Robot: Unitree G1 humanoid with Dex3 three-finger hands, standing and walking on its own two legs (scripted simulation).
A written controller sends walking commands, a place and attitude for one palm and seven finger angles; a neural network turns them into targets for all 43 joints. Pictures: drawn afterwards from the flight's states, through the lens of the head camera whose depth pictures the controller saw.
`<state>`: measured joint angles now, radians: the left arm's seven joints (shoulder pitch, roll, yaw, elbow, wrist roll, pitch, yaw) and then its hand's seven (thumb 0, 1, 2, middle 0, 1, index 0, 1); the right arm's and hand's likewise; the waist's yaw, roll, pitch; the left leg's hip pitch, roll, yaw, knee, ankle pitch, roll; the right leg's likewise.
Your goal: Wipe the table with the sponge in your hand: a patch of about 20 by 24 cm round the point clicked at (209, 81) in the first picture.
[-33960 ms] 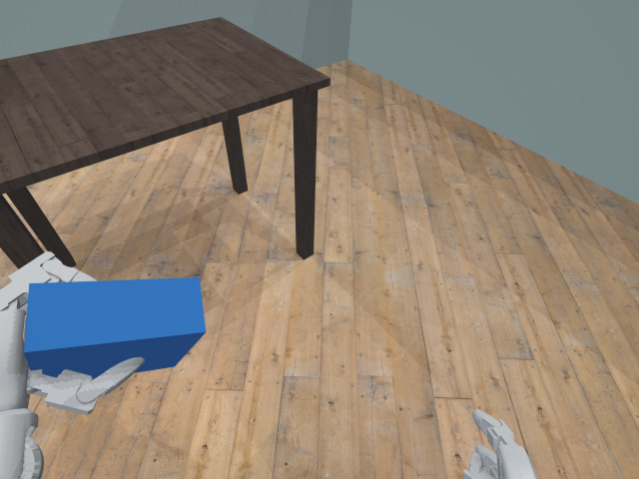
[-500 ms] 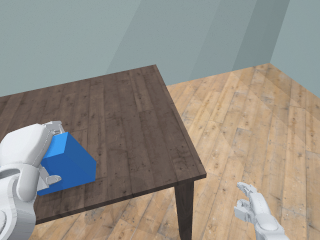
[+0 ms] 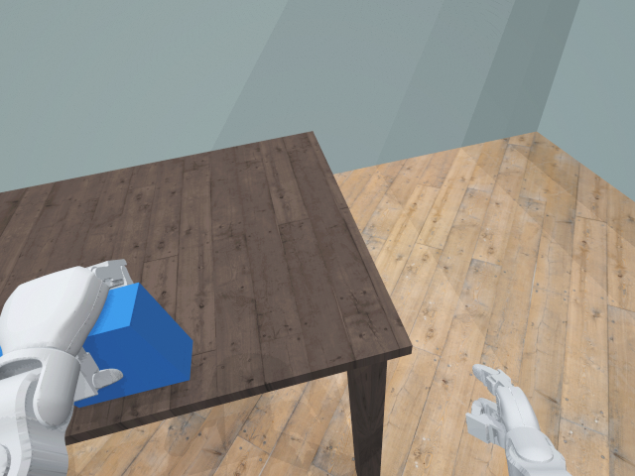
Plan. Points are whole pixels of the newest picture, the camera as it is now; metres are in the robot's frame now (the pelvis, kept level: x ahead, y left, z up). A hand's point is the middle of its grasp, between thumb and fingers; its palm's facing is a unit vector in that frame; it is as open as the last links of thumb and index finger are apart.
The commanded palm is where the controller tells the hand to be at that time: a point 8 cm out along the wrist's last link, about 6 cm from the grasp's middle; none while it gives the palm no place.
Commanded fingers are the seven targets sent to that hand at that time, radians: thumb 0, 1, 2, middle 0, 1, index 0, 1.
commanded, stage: bring the sponge back beside the body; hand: left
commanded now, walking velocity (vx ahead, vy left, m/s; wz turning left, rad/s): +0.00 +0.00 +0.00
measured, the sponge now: (118, 358) +0.19 +0.28 +0.09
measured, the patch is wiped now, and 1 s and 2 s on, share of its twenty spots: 1.00 1.00 1.00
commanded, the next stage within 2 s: step back with the hand held close in 0.22 s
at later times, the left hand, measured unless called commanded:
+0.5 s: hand (130, 301) +0.22 +0.24 +0.17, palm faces +0.30 -0.78 -0.54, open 9.4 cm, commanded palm +0.16 +0.28 +0.21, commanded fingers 0.00 0.10 1.30 -1.20 -1.60 -1.20 -1.60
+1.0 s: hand (73, 348) +0.15 +0.25 +0.19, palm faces +0.36 -0.81 -0.45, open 9.4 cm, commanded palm +0.10 +0.30 +0.21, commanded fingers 0.00 0.10 1.30 -1.20 -1.60 -1.20 -1.60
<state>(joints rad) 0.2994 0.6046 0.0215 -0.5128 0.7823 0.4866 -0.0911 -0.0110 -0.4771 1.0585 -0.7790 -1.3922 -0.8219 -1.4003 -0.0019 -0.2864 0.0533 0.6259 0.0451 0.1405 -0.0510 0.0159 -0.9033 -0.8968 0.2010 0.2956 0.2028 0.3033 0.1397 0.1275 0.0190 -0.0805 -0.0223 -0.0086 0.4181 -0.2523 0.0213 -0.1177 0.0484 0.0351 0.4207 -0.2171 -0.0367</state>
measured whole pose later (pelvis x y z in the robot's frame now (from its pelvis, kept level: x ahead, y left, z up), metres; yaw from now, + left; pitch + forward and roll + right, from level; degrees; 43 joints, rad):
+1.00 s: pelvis -0.06 +0.02 -0.02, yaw +0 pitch +2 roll -1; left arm 0.51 0.46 0.40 -0.63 -0.07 -0.13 0.14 -0.02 -0.48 1.06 -0.78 -1.39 -0.82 -1.40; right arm 0.20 -0.23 0.00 0.58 0.02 0.06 -0.09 0.02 -0.90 -0.90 0.20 0.30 0.20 0.30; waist -0.03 0.01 -0.04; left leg -0.41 -0.04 0.00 0.64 -0.25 0.05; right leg -0.43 0.04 0.03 0.59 -0.20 0.00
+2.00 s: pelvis -0.30 +0.04 -0.01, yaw -6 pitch +0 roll -1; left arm 0.53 0.43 0.35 -0.66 -0.07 -0.10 0.14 -0.02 -0.48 1.06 -0.78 -1.40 -0.82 -1.40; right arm 0.24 -0.22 -0.02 0.63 0.01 -0.02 -0.06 0.01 -0.90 -0.90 0.20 0.30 0.20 0.30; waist 0.00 0.01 -0.07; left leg -0.58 -0.01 0.00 0.77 -0.28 -0.02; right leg -0.27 0.04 -0.02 0.54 -0.26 -0.05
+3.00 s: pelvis -0.35 +0.07 -0.01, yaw -1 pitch -1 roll +0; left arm 0.42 0.40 0.39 -0.58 -0.07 -0.16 0.15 -0.02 -0.49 1.06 -0.79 -1.39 -0.83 -1.40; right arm 0.21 -0.23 -0.01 0.65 0.03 -0.05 -0.07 0.02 -0.90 -0.90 0.20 0.30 0.20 0.30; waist 0.01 0.05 0.02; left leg -0.28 0.04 0.01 0.56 -0.28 -0.01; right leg -0.22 0.04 -0.06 0.56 -0.33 -0.05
